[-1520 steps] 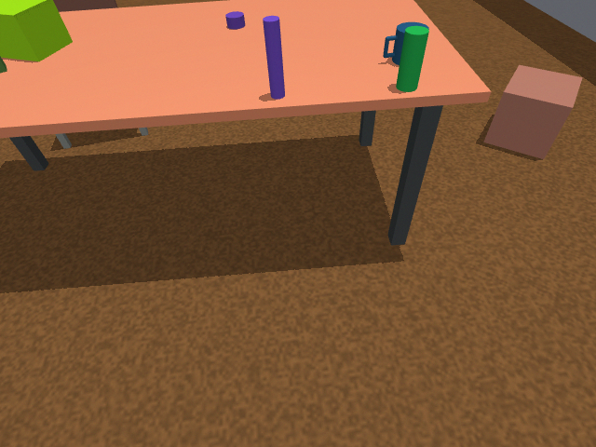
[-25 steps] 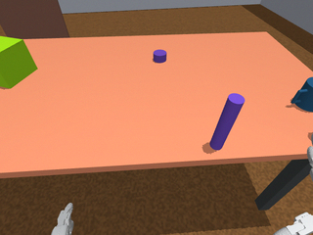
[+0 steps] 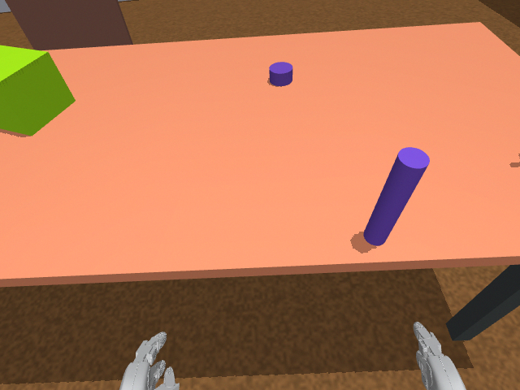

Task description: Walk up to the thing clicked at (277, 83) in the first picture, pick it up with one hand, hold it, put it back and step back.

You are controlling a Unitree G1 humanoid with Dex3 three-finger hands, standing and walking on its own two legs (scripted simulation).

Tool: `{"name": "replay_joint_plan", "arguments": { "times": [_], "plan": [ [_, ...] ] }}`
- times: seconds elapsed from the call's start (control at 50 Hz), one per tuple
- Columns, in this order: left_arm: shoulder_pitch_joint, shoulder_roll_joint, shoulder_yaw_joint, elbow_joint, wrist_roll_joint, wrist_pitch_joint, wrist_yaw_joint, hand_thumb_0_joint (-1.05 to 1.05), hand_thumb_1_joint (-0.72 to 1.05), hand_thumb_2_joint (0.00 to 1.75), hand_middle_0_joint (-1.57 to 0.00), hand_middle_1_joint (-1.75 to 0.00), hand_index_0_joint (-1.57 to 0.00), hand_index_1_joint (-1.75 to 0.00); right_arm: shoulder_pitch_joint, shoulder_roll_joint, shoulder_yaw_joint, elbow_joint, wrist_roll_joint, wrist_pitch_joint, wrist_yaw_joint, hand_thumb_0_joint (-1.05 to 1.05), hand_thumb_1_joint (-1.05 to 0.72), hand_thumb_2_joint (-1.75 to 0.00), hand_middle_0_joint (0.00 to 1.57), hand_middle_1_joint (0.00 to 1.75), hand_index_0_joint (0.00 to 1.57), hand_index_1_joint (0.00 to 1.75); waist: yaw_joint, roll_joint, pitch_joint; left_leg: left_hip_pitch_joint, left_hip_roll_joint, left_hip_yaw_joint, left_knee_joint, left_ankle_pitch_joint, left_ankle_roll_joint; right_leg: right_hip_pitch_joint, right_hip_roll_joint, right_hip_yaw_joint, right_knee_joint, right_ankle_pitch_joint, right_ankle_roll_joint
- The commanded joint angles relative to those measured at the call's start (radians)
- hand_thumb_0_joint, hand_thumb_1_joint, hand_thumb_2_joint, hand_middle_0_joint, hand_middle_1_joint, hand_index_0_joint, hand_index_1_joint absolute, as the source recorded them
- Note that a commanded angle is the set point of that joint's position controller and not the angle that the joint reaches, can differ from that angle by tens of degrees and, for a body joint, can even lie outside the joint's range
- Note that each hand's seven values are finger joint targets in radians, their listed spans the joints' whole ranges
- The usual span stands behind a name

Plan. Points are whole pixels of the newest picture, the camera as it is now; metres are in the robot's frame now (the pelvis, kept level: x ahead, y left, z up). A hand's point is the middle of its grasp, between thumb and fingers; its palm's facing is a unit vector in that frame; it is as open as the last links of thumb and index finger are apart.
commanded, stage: home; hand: right
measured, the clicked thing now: (391, 203) +0.39 -0.18 +0.07
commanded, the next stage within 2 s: none
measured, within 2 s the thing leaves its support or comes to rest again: neither
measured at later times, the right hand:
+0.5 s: hand out of the picture +0.14 -0.22 -0.12, palm faces -0.06 +0.94 -0.33, open 17.5 cm
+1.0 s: hand out of the picture +0.03 -0.28 -0.14, palm faces -0.07 +0.93 -0.35, open 17.5 cm
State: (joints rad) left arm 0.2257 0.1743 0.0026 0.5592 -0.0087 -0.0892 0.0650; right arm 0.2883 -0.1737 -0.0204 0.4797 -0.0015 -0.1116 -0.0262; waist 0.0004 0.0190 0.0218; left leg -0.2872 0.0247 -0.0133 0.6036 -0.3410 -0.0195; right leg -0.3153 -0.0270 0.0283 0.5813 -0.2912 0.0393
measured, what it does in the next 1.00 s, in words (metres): stands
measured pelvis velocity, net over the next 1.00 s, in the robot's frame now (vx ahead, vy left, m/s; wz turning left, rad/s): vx -0.02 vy -0.02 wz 0.02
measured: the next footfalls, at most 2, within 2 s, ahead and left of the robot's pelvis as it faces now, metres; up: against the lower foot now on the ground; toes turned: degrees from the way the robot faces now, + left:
none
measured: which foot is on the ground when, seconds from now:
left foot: down 0.00-1.00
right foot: down 0.00-1.00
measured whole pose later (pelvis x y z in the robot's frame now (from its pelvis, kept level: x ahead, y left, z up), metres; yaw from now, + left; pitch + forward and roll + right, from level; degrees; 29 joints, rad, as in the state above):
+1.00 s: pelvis -0.02 -0.02 +0.01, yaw +1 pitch -3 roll +0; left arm 0.16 0.36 -0.02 1.10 0.01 0.00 -0.02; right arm 0.19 -0.37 0.02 1.10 -0.02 -0.01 0.01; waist 0.00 0.00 0.05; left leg -0.14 0.04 -0.03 0.41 -0.22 -0.04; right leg -0.17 -0.02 0.00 0.42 -0.19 0.01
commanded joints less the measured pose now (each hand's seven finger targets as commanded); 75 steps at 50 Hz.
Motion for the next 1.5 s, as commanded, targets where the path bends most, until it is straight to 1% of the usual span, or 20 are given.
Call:
{"name": "replay_joint_plan", "arguments": {
  "times": [0.0,0.04,0.08,0.26,0.32,0.34,0.36,0.42,0.44,0.5,0.6,0.64,0.72,1.0,1.1,1.14,1.24,1.3,1.4,1.48],
  "plan": [
    [-0.066,0.139,0.035,-0.086,0.009,-0.033,0.006,0.0,0.9,0.9,-0.2,-0.3,-0.2,-0.3,-0.036,-0.107,-0.055,-0.145,0.006,-0.051,-0.047,0.0,0.55,-0.05,0.05,0.05,0.05,0.05,-0.007,-0.053,-0.116,0.028,-0.029,0.059,-0.096,0.227,0.012,0.062,0.03,-0.074,-0.07,0.176,-0.036],
    [-0.065,0.141,0.037,-0.077,0.008,-0.028,-0.001,0.0,0.9,0.9,-0.2,-0.3,-0.2,-0.3,-0.048,-0.116,-0.061,-0.187,0.009,-0.045,-0.06,0.0,0.56,-0.04,0.05,0.05,0.05,0.05,-0.018,-0.099,-0.17,0.046,-0.033,0.061,-0.079,0.287,0.018,0.093,0.023,-0.073,-0.062,0.247,-0.028],
    [-0.066,0.152,0.043,-0.07,0.007,-0.014,-0.001,0.0,0.9,0.9,-0.2,-0.3,-0.2,-0.3,-0.017,-0.093,-0.033,-0.144,0.009,-0.038,-0.06,0.0,0.56,-0.05,0.05,0.05,0.05,0.05,-0.005,-0.03,-0.137,0.032,-0.037,0.067,-0.075,0.317,0.012,0.084,0.02,-0.07,-0.054,0.275,-0.034],
    [-0.08,0.152,0.047,-0.059,0.001,0.016,-0.001,0.0,0.9,0.9,-0.2,-0.3,-0.2,-0.3,-0.09,-0.116,-0.046,-0.173,0.007,-0.028,-0.076,0.0,0.59,-0.03,0.05,0.04,0.05,0.04,-0.011,0.001,-0.139,0.016,-0.031,0.054,-0.088,0.245,0.005,0.064,0.028,-0.079,-0.05,0.196,-0.04],
    [-0.076,0.157,0.049,-0.056,0.0,0.017,-0.001,0.0,0.9,0.9,-0.2,-0.3,-0.2,-0.3,-0.093,-0.093,-0.026,-0.17,0.005,-0.019,-0.082,0.0,0.59,-0.03,0.05,0.04,0.05,0.04,-0.007,-0.015,-0.15,0.013,-0.037,0.058,-0.077,0.251,0.01,0.079,0.021,-0.075,-0.052,0.207,-0.034],
    [-0.036,0.327,0.087,0.065,0.067,0.028,-0.025,0.0,0.9,0.9,-0.2,-0.3,-0.2,-0.3,-0.01,-0.36,-0.083,0.037,-0.063,0.005,-0.052,0.0,0.57,-0.04,0.05,0.05,0.05,0.05,-0.004,-0.002,-0.152,0.049,0.066,-0.036,-0.033,0.427,0.039,0.088,-0.058,0.009,0.01,0.364,-0.073],
    [-0.019,0.332,0.091,0.078,0.066,0.036,-0.034,0.0,0.9,0.9,-0.2,-0.3,-0.2,-0.3,0.005,-0.37,-0.09,0.061,-0.059,0.018,-0.041,0.0,0.58,-0.03,0.05,0.05,0.05,0.05,0.0,-0.015,-0.217,0.077,0.075,-0.041,-0.015,0.519,0.055,0.129,-0.061,0.008,0.042,0.422,-0.08],
    [-0.031,0.302,0.071,0.113,0.043,0.046,-0.05,0.0,0.9,0.9,-0.2,-0.3,-0.2,-0.3,-0.038,-0.307,-0.055,0.11,-0.034,0.023,-0.015,0.0,0.59,-0.03,0.05,0.04,0.05,0.04,0.009,0.016,-0.185,0.06,0.071,-0.051,-0.051,0.424,0.061,0.105,-0.061,0.013,0.024,0.31,-0.085],
    [-0.045,0.304,0.064,0.134,0.04,0.047,-0.055,0.0,0.9,0.9,-0.2,-0.3,-0.2,-0.3,-0.073,-0.307,-0.046,0.134,-0.03,0.027,-0.008,0.0,0.57,-0.04,0.05,0.05,0.05,0.05,0.014,0.011,-0.124,0.024,0.066,-0.054,-0.071,0.326,0.061,0.09,-0.061,0.016,-0.014,0.247,-0.082],
    [-0.08,0.325,0.055,0.188,0.042,0.053,-0.062,0.0,0.9,0.9,-0.2,-0.3,-0.2,-0.3,-0.104,-0.329,-0.036,0.218,-0.032,0.037,0.001,0.0,0.56,-0.04,0.05,0.05,0.05,0.05,0.01,-0.02,-0.056,0.017,0.061,-0.059,-0.105,0.241,0.057,0.057,-0.061,0.026,-0.059,0.165,-0.086],
    [-0.104,0.358,0.043,0.277,0.035,0.055,-0.064,0.0,0.9,0.9,-0.2,-0.3,-0.2,-0.3,-0.12,-0.36,-0.023,0.337,-0.026,0.051,0.011,0.0,0.56,-0.04,0.05,0.05,0.05,0.05,-0.001,-0.027,-0.051,0.071,0.065,-0.07,-0.148,0.243,0.05,0.087,-0.073,0.049,-0.129,0.167,-0.085],
    [-0.117,0.369,0.039,0.311,0.032,0.063,-0.065,0.0,0.9,0.9,-0.2,-0.3,-0.2,-0.3,-0.135,-0.376,-0.019,0.379,-0.025,0.057,0.011,0.0,0.56,-0.04,0.05,0.05,0.05,0.05,0.0,-0.02,-0.032,0.08,0.069,-0.08,-0.191,0.184,0.048,0.08,-0.069,0.053,-0.163,0.1,-0.082],
    [-0.108,0.387,0.027,0.385,0.026,0.064,-0.066,0.0,0.9,0.9,-0.2,-0.3,-0.2,-0.3,-0.146,-0.392,-0.006,0.453,-0.02,0.064,0.013,0.0,0.56,-0.04,0.05,0.05,0.05,0.05,0.005,-0.035,-0.043,0.106,0.073,-0.076,-0.22,0.23,0.043,0.144,-0.083,0.063,-0.201,0.165,-0.08],
    [-0.126,0.429,0.029,0.489,0.026,0.071,-0.063,0.0,0.9,0.9,-0.2,-0.3,-0.2,-0.3,-0.13,-0.407,0.0,0.566,-0.02,0.084,0.02,0.0,0.56,-0.04,0.05,0.05,0.05,0.05,0.0,-0.044,0.037,0.08,0.066,-0.076,-0.301,0.033,0.041,0.104,-0.078,0.085,-0.309,-0.076,-0.068],
    [-0.11,0.408,0.027,0.5,0.024,0.068,-0.065,0.0,0.9,0.9,-0.2,-0.3,-0.2,-0.3,-0.144,-0.412,-0.003,0.57,-0.018,0.079,0.019,0.0,0.56,-0.04,0.05,0.05,0.05,0.05,0.008,-0.002,0.002,0.091,0.082,-0.087,-0.313,0.058,0.042,0.135,-0.076,0.075,-0.284,0.015,-0.065],
    [-0.111,0.402,0.026,0.503,0.023,0.065,-0.064,0.0,0.9,0.9,-0.2,-0.3,-0.2,-0.3,-0.153,-0.406,0.0,0.571,-0.015,0.076,0.018,0.0,0.56,-0.04,0.05,0.05,0.05,0.05,0.01,-0.009,-0.01,0.112,0.088,-0.087,-0.303,0.155,0.039,0.151,-0.078,0.069,-0.273,0.102,-0.064],
    [-0.125,0.401,0.025,0.511,0.019,0.066,-0.061,0.0,0.9,0.9,-0.2,-0.3,-0.2,-0.3,-0.156,-0.406,-0.001,0.577,-0.013,0.078,0.015,0.0,0.55,-0.05,0.05,0.05,0.05,0.05,0.004,-0.017,-0.026,0.137,0.092,-0.08,-0.302,0.212,0.038,0.168,-0.083,0.062,-0.264,0.16,-0.067],
    [-0.12,0.401,0.025,0.517,0.021,0.069,-0.061,0.0,0.9,0.9,-0.2,-0.3,-0.2,-0.3,-0.159,-0.404,-0.002,0.582,-0.011,0.081,0.015,0.0,0.55,-0.05,0.05,0.05,0.05,0.05,0.008,-0.018,0.0,0.122,0.084,-0.078,-0.315,0.143,0.038,0.147,-0.077,0.061,-0.283,0.077,-0.063],
    [-0.135,0.398,0.026,0.514,0.019,0.065,-0.06,0.0,0.9,0.9,-0.2,-0.3,-0.2,-0.3,-0.161,-0.41,-0.004,0.582,-0.012,0.08,0.015,0.0,0.55,-0.05,0.05,0.05,0.05,0.05,0.001,-0.017,-0.033,0.148,0.092,-0.073,-0.3,0.244,0.038,0.181,-0.087,0.065,-0.271,0.202,-0.063],
    [-0.137,0.395,0.025,0.516,0.02,0.065,-0.058,0.0,0.9,0.9,-0.2,-0.3,-0.2,-0.3,-0.177,-0.407,-0.006,0.585,-0.011,0.084,0.015,0.0,0.56,-0.04,0.05,0.05,0.05,0.05,0.003,-0.02,-0.023,0.148,0.093,-0.074,-0.299,0.236,0.036,0.176,-0.084,0.055,-0.28,0.178,-0.058]
  ]
}}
